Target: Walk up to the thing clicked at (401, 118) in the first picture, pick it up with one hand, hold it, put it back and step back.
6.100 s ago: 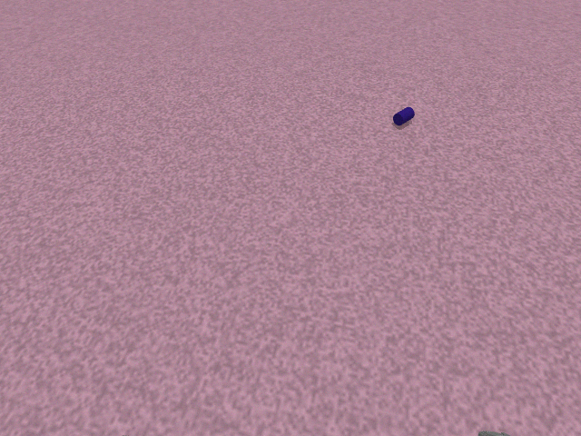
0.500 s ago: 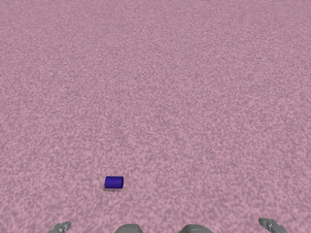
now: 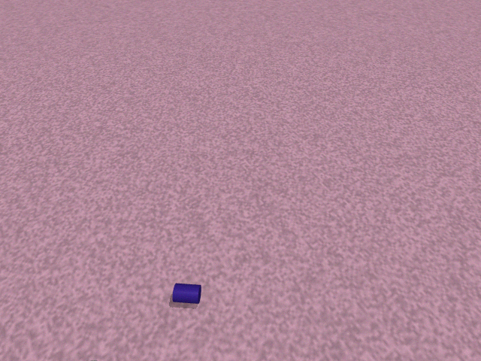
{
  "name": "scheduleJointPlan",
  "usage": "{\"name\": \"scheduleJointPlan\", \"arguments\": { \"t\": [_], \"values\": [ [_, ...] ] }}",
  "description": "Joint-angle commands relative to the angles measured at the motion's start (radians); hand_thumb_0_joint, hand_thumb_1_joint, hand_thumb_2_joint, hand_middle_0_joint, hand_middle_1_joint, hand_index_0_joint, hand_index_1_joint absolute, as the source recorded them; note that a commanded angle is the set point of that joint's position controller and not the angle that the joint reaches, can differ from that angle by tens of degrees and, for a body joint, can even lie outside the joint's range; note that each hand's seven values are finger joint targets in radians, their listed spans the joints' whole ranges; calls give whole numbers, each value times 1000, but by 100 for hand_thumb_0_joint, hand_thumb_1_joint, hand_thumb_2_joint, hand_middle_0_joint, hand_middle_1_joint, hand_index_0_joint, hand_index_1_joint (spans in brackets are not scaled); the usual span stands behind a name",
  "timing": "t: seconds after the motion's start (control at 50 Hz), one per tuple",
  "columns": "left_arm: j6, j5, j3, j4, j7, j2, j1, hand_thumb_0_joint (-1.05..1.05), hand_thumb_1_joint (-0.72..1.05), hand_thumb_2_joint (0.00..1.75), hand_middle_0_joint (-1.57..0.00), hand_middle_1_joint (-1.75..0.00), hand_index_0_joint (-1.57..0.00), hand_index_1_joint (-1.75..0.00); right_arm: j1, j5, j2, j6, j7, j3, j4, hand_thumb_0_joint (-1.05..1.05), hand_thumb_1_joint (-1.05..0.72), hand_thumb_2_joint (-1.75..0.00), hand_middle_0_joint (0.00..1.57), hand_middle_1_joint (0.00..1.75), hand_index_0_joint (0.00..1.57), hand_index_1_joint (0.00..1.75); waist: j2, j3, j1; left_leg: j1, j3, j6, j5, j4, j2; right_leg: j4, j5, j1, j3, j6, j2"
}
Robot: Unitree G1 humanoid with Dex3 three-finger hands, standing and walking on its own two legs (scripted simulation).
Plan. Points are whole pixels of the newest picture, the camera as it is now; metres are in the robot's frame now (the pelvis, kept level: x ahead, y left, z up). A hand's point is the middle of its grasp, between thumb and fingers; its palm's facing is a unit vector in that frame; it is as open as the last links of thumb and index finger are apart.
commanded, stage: walk up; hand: left
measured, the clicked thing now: (187, 293) +0.45 +0.24 -0.74
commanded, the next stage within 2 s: stand in 1.28 s
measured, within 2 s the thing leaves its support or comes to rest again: neither
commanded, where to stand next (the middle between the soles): +0.06 +0.01 m, yaw -4 degrees
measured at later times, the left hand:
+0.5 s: hand out of the picture +0.11 +0.29 -0.15, palm faces -0.03 -0.94 -0.35, open 7.4 cm
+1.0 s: hand out of the picture +0.11 +0.27 -0.15, palm faces -0.03 -0.94 -0.34, open 7.4 cm
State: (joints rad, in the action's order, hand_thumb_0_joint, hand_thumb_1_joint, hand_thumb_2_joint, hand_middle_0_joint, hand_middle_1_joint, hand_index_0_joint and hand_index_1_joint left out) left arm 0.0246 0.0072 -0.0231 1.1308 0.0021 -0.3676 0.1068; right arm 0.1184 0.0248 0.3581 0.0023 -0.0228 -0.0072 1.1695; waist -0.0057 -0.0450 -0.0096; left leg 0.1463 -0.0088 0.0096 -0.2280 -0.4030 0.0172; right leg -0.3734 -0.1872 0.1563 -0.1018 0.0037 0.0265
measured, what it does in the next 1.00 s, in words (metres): stands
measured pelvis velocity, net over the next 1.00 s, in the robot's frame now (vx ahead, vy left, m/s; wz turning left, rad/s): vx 0.03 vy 0.02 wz -0.01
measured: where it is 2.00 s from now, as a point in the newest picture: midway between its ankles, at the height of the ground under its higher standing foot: outside the picture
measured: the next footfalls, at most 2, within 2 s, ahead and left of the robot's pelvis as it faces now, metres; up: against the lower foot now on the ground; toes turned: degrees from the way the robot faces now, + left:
none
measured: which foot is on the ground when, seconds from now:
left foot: down 0.00-1.00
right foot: down 0.00-1.00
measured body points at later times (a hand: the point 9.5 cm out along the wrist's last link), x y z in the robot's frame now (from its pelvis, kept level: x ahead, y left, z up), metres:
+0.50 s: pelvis +0.02 +0.03 +0.00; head +0.03 +0.04 +0.45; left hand +0.11 +0.34 -0.13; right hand +0.11 -0.27 -0.12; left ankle -0.01 +0.12 -0.74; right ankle +0.01 -0.12 -0.74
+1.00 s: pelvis +0.03 +0.02 +0.00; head +0.04 +0.02 +0.45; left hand +0.12 +0.32 -0.13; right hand +0.11 -0.28 -0.13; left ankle -0.01 +0.12 -0.74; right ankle +0.01 -0.12 -0.74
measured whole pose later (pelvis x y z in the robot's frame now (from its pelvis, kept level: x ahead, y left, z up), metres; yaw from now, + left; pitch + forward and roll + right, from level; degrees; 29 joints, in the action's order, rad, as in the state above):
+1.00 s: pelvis +0.03 +0.02 +0.00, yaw -1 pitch -2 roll +0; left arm 0.02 0.01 -0.01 1.15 0.00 -0.34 0.08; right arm 0.08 0.01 0.35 0.00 -0.01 -0.01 1.14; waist 0.00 -0.04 0.00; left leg 0.05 0.02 -0.02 -0.22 -0.30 -0.02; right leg -0.29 -0.18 0.08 -0.08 -0.03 0.05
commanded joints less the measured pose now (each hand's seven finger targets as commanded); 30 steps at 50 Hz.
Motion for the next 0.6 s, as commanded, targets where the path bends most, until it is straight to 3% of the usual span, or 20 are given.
{"name": "scheduleJointPlan", "arguments": {
  "t": [0.0,0.1,0.18,0.26,0.32,0.36,0.44,0.48,0.58],
  "values": [
    [23,-5,-38,-59,-7,-204,-87,0,90,90,-20,-30,-20,-30,-80,-10,226,-39,26,-34,-62,0,-90,-90,20,30,20,30,48,78,-5,53,-131,-48,135,127,130,82,27,-91,115,12,101],
    [15,-9,-29,-39,-9,-195,-87,0,90,90,-20,-30,-20,-30,-71,-16,226,-43,33,-41,-61,0,-90,-90,20,30,20,30,64,96,-1,-27,-108,-43,349,118,128,83,118,-92,102,2,105],
    [6,-7,-20,-26,-7,-190,-87,0,90,90,-20,-30,-20,-30,-81,-16,232,-40,34,-51,-71,0,-90,-90,20,30,20,30,79,66,1,-28,-123,-48,271,159,137,83,55,-61,88,-8,93],
    [7,-3,-16,-19,-7,-187,-86,0,90,90,-20,-30,-20,-30,-93,-15,225,-39,32,-53,-81,0,-90,-90,20,30,20,30,62,77,2,-33,-114,-44,244,165,131,87,58,-71,92,-12,98],
    [10,-2,-16,-26,-8,-191,-94,0,90,90,-20,-30,-20,-30,-84,-17,220,-40,32,-53,-86,0,-90,-90,20,30,20,30,42,108,7,-72,-87,-33,365,138,119,85,138,-87,99,-11,112],
    [10,-2,-15,-22,-10,-190,-100,0,90,90,-20,-30,-20,-30,-87,-18,217,-40,32,-55,-86,0,-90,-90,20,30,20,30,36,115,10,-82,-82,-28,395,132,115,79,169,-92,98,-13,116],
    [5,-1,-15,-29,-11,-192,-103,0,90,90,-20,-30,-20,-30,-91,-16,218,-36,32,-56,-91,0,-90,-90,20,30,20,30,26,99,10,-72,-78,-21,364,148,113,74,149,-86,96,-15,116],
    [6,2,-16,-27,-11,-189,-98,0,90,90,-20,-30,-20,-30,-96,-18,214,-35,30,-56,-92,0,-90,-90,20,30,20,30,14,112,8,-75,-76,-34,352,139,113,77,149,-101,93,-14,117],
    [7,4,-18,-28,-12,-193,-92,0,90,90,-20,-30,-20,-30,-105,-17,212,-33,27,-54,-94,0,-90,-90,20,30,20,30,4,97,8,-47,-77,-33,271,150,105,84,145,-115,101,-15,122]
  ]
}}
